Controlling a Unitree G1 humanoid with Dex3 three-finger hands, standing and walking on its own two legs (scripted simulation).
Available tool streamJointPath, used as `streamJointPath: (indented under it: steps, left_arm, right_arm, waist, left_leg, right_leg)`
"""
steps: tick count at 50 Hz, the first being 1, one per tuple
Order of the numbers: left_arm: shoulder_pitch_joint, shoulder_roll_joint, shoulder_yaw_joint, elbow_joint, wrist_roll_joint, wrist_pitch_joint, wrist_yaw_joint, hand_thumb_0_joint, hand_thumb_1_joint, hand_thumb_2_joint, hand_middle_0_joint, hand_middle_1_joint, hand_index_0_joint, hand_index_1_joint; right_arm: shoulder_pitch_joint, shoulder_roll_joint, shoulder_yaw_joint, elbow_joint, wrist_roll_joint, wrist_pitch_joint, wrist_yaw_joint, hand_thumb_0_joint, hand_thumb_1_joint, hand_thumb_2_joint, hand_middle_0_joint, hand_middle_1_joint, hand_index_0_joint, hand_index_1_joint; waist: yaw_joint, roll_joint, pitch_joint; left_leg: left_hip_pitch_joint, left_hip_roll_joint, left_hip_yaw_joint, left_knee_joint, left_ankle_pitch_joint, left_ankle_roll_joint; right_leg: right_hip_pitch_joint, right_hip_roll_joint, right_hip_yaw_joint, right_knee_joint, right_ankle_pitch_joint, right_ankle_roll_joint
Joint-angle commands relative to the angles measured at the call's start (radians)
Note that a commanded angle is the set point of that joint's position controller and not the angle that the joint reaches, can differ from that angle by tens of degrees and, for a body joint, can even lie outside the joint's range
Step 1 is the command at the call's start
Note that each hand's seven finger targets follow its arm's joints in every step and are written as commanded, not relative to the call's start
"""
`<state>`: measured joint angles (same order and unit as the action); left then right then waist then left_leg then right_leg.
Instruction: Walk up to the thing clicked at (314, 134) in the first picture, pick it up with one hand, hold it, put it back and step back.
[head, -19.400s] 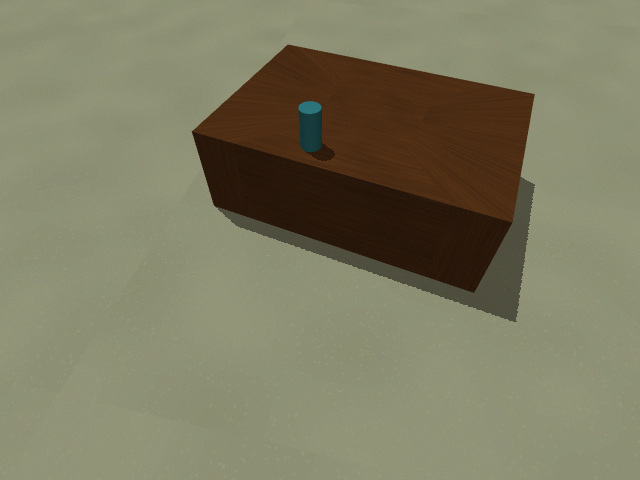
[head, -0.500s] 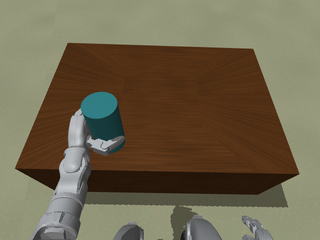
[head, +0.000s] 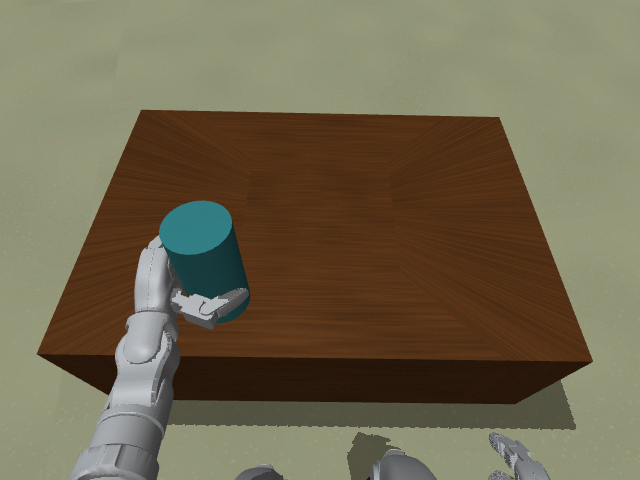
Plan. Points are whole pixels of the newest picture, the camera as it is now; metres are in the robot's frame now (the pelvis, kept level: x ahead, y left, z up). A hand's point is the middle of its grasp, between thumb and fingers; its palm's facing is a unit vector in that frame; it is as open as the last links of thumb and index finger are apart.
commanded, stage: hold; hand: left
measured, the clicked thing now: (210, 266) +0.36 +0.15 +0.05
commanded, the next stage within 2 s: none
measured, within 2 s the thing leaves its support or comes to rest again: neither
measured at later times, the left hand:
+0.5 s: hand (207, 278) +0.34 +0.15 +0.05, palm faces +0.05 -1.00 -0.01, open 10.7 cm
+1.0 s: hand (199, 288) +0.32 +0.16 +0.05, palm faces +0.04 -1.00 -0.01, open 10.7 cm
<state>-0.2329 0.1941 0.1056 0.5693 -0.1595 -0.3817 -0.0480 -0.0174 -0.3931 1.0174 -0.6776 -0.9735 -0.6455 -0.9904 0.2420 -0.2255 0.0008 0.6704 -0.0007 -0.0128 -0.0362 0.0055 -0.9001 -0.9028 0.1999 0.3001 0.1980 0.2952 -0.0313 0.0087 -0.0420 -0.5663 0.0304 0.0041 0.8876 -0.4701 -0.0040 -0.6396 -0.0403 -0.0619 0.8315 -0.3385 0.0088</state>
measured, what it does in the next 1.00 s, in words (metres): stands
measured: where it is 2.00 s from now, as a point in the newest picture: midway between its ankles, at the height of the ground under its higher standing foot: outside the picture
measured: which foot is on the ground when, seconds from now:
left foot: down 0.00-1.00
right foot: down 0.00-1.00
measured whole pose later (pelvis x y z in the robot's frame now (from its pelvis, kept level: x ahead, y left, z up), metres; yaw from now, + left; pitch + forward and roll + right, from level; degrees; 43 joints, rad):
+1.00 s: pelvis +0.00 +0.00 +0.01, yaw +0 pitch +5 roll -1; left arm -0.15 0.19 0.10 0.51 -0.17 -0.38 -0.08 -0.02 -0.39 1.02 -0.68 -0.97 -0.65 -0.99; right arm 0.23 -0.22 0.00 0.68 0.01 -0.04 -0.04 0.01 -0.91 -0.90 0.20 0.30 0.20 0.29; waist -0.02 0.01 -0.01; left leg -0.45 0.03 0.01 0.79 -0.43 0.00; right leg -0.52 -0.04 -0.06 0.74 -0.30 0.01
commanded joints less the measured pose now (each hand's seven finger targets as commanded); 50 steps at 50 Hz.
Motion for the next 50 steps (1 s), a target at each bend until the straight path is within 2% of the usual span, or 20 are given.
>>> streamJointPath:
  steps: [1, 3, 5, 8, 11, 13, 27, 28, 31, 32, 33, 35, 36, 41, 43, 44, 45, 47, 48, 50]
  left_arm:
    - [-0.345, 0.143, 0.068, -0.281, -0.025, -0.106, -0.005, 0.0, 0.193, 1.251, -1.276, -1.425, -1.296, -1.421]
    - [-0.335, 0.115, 0.044, -0.252, -0.022, -0.104, -0.009, 0.0, 0.188, 1.24, -1.259, -1.41, -1.279, -1.406]
    - [-0.341, 0.147, 0.066, -0.278, -0.016, -0.107, -0.007, 0.0, 0.183, 1.242, -1.266, -1.42, -1.286, -1.415]
    - [-0.324, 0.102, 0.029, -0.262, -0.023, -0.105, -0.014, 0.0, 0.195, 1.231, -1.256, -1.407, -1.277, -1.401]
    - [-0.352, 0.153, 0.068, -0.311, -0.021, -0.107, -0.008, 0.0, 0.221, 1.238, -1.254, -1.405, -1.274, -1.4]
    - [-0.304, 0.111, 0.048, -0.253, -0.023, -0.098, -0.011, 0.0, 0.209, 1.251, -1.265, -1.424, -1.287, -1.418]
    - [-0.278, 0.111, 0.056, -0.277, -0.03, -0.095, -0.02, 0.0, 0.216, 1.251, -1.262, -1.426, -1.284, -1.42]
    - [-0.299, 0.142, 0.072, -0.319, -0.026, -0.1, -0.019, 0.0, 0.223, 1.259, -1.262, -1.429, -1.284, -1.422]
    - [-0.267, 0.106, 0.042, -0.286, -0.028, -0.095, -0.026, 0.0, 0.225, 1.253, -1.259, -1.425, -1.282, -1.417]
    - [-0.327, 0.151, 0.074, -0.366, -0.03, -0.105, -0.023, 0.0, 0.22, 1.244, -1.256, -1.415, -1.279, -1.408]
    - [-0.254, 0.122, 0.054, -0.295, -0.027, -0.095, -0.026, 0.0, 0.219, 1.244, -1.252, -1.415, -1.275, -1.408]
    - [-0.321, 0.144, 0.06, -0.385, -0.031, -0.099, -0.027, 0.0, 0.217, 1.246, -1.255, -1.423, -1.279, -1.415]
    - [-0.256, 0.131, 0.061, -0.297, -0.027, -0.088, -0.027, 0.0, 0.196, 1.246, -1.249, -1.419, -1.272, -1.413]
    - [-0.238, 0.114, 0.054, -0.258, -0.025, -0.09, -0.03, 0.0, 0.203, 1.245, -1.251, -1.424, -1.276, -1.416]
    - [-0.284, 0.128, 0.054, -0.36, -0.029, -0.107, -0.033, 0.0, 0.205, 1.251, -1.257, -1.424, -1.279, -1.418]
    - [-0.227, 0.088, 0.026, -0.291, -0.028, -0.1, -0.036, 0.0, 0.19, 1.239, -1.253, -1.423, -1.276, -1.416]
    - [-0.26, 0.123, 0.048, -0.363, -0.031, -0.107, -0.034, 0.0, 0.199, 1.25, -1.261, -1.43, -1.285, -1.423]
    - [-0.261, 0.099, 0.026, -0.331, -0.031, -0.101, -0.035, 0.0, 0.179, 1.237, -1.247, -1.418, -1.269, -1.411]
    - [-0.299, 0.136, 0.058, -0.364, -0.03, -0.106, -0.03, 0.0, 0.2, 1.23, -1.245, -1.406, -1.267, -1.4]
    - [-0.291, 0.125, 0.048, -0.365, -0.025, -0.103, -0.021, 0.0, 0.189, 1.234, -1.235, -1.412, -1.26, -1.403]
  right_arm:
    - [-0.006, -0.138, -0.049, -0.105, 0.007, -0.042, -0.012, 0.0, -0.911, -0.901, 0.199, 0.3, 0.199, 0.3]
    - [-0.012, -0.137, -0.048, -0.109, 0.005, -0.044, -0.011, 0.0, -0.909, -0.901, 0.199, 0.3, 0.2, 0.3]
    - [-0.008, -0.14, -0.052, -0.106, 0.005, -0.045, -0.013, 0.0, -0.913, -0.902, 0.2, 0.3, 0.2, 0.3]
    - [-0.022, -0.135, -0.046, -0.11, 0.005, -0.048, -0.012, 0.0, -0.91, -0.901, 0.199, 0.3, 0.2, 0.3]
    - [-0.013, -0.134, -0.048, -0.105, 0.007, -0.047, -0.017, 0.0, -0.908, -0.901, 0.2, 0.3, 0.2, 0.3]
    - [-0.021, -0.129, -0.045, -0.108, 0.005, -0.049, -0.016, 0.0, -0.907, -0.901, 0.2, 0.3, 0.2, 0.3]
    - [-0.031, -0.13, -0.045, -0.108, 0.009, -0.057, -0.017, 0.0, -0.909, -0.902, 0.2, 0.3, 0.2, 0.3]
    - [-0.032, -0.133, -0.048, -0.108, 0.01, -0.058, -0.019, 0.0, -0.907, -0.902, 0.2, 0.3, 0.2, 0.3]
    - [-0.037, -0.134, -0.047, -0.111, 0.011, -0.061, -0.017, 0.0, -0.905, -0.901, 0.2, 0.3, 0.2, 0.3]
    - [-0.037, -0.135, -0.049, -0.11, 0.011, -0.061, -0.019, 0.0, -0.903, -0.9, 0.2, 0.3, 0.2, 0.3]
    - [-0.039, -0.129, -0.045, -0.109, 0.012, -0.059, -0.019, 0.0, -0.906, -0.901, 0.2, 0.3, 0.2, 0.3]
    - [-0.036, -0.13, -0.046, -0.11, 0.011, -0.064, -0.021, 0.0, -0.906, -0.901, 0.2, 0.3, 0.2, 0.3]
    - [-0.033, -0.128, -0.044, -0.103, 0.011, -0.064, -0.022, 0.0, -0.911, -0.902, 0.2, 0.3, 0.2, 0.3]
    - [-0.046, -0.13, -0.044, -0.106, 0.01, -0.066, -0.022, 0.0, -0.905, -0.901, 0.2, 0.3, 0.2, 0.3]
    - [-0.045, -0.129, -0.047, -0.109, 0.011, -0.069, -0.018, 0.0, -0.908, -0.902, 0.2, 0.3, 0.2, 0.3]
    - [-0.042, -0.129, -0.046, -0.107, 0.01, -0.069, -0.018, 0.0, -0.911, -0.903, 0.2, 0.3, 0.2, 0.3]
    - [-0.044, -0.134, -0.05, -0.109, 0.012, -0.072, -0.018, 0.0, -0.908, -0.902, 0.2, 0.3, 0.2, 0.3]
    - [-0.041, -0.129, -0.047, -0.107, 0.01, -0.075, -0.018, 0.0, -0.91, -0.902, 0.2, 0.3, 0.2, 0.3]
    - [-0.043, -0.133, -0.05, -0.107, 0.011, -0.076, -0.019, 0.0, -0.907, -0.902, 0.199, 0.3, 0.2, 0.3]
    - [-0.036, -0.128, -0.045, -0.107, 0.01, -0.074, -0.018, 0.0, -0.906, -0.902, 0.2, 0.3, 0.2, 0.3]
  waist:
    - [0.006, 0.001, -0.32]
    - [0.001, -0.005, -0.299]
    - [0.006, 0.022, -0.325]
    - [-0.006, 0.005, -0.295]
    - [0.009, 0.004, -0.31]
    - [0.002, -0.015, -0.291]
    - [0.006, -0.024, -0.273]
    - [0.014, 0.008, -0.278]
    - [0.008, -0.005, -0.253]
    - [0.017, 0.028, -0.289]
    - [0.015, 0.0, -0.27]
    - [0.013, 0.014, -0.294]
    - [0.013, 0.005, -0.274]
    - [0.013, -0.01, -0.222]
    - [0.021, 0.019, -0.271]
    - [0.011, 0.007, -0.254]
    - [0.019, 0.026, -0.269]
    - [0.008, -0.002, -0.277]
    - [0.011, 0.016, -0.279]
    - [0.013, 0.032, -0.279]
  left_leg:
    - [0.076, -0.028, -0.01, -0.157, 0.293, 0.001]
    - [0.067, -0.029, -0.007, -0.164, 0.285, 0.001]
    - [0.093, -0.031, -0.002, -0.168, 0.284, 0.002]
    - [0.096, -0.029, -0.006, -0.175, 0.298, -0.001]
    - [0.098, -0.032, -0.003, -0.185, 0.279, 0.005]
    - [0.089, -0.032, -0.001, -0.189, 0.26, 0.008]
    - [0.12, -0.03, -0.002, -0.212, 0.29, 0.006]
    - [0.129, -0.031, 0.0, -0.218, 0.277, 0.004]
    - [0.132, -0.026, -0.006, -0.227, 0.286, 0.0]
    - [0.149, -0.029, -0.003, -0.223, 0.28, 0.001]
    - [0.14, -0.029, -0.006, -0.226, 0.286, 0.001]
    - [0.153, -0.031, -0.002, -0.225, 0.288, 0.005]
    - [0.14, -0.034, 0.0, -0.22, 0.298, 0.005]
    - [0.128, -0.032, -0.002, -0.232, 0.265, 0.007]
    - [0.154, -0.032, -0.003, -0.233, 0.283, 0.002]
    - [0.15, -0.029, -0.007, -0.232, 0.3, -0.002]
    - [0.161, -0.03, -0.007, -0.235, 0.292, -0.001]
    - [0.158, -0.027, -0.01, -0.228, 0.303, 0.001]
    - [0.156, -0.031, -0.006, -0.231, 0.298, 0.001]
    - [0.156, -0.028, -0.01, -0.238, 0.28, -0.002]
  right_leg:
    - [0.281, 0.031, 0.022, -0.103, 0.244, -0.027]
    - [0.282, 0.032, 0.021, -0.111, 0.237, -0.026]
    - [0.295, 0.03, 0.025, -0.116, 0.242, -0.027]
    - [0.287, 0.033, 0.022, -0.12, 0.248, -0.027]
    - [0.318, 0.03, 0.024, -0.135, 0.24, -0.024]
    - [0.317, 0.031, 0.023, -0.145, 0.228, -0.022]
    - [0.338, 0.032, 0.021, -0.162, 0.248, -0.022]
    - [0.333, 0.032, 0.023, -0.164, 0.235, -0.024]
    - [0.319, 0.036, 0.016, -0.161, 0.229, -0.027]
    - [0.327, 0.033, 0.021, -0.167, 0.227, -0.026]
    - [0.337, 0.033, 0.016, -0.168, 0.229, -0.025]
    - [0.358, 0.031, 0.023, -0.172, 0.244, -0.023]
    - [0.35, 0.031, 0.023, -0.173, 0.252, -0.023]
    - [0.317, 0.031, 0.018, -0.181, 0.216, -0.023]
    - [0.341, 0.03, 0.018, -0.174, 0.229, -0.026]
    - [0.322, 0.034, 0.014, -0.166, 0.235, -0.029]
    - [0.332, 0.034, 0.014, -0.169, 0.23, -0.028]
    - [0.334, 0.036, 0.014, -0.168, 0.245, -0.027]
    - [0.338, 0.031, 0.018, -0.171, 0.244, -0.026]
    - [0.327, 0.034, 0.015, -0.17, 0.22, -0.029]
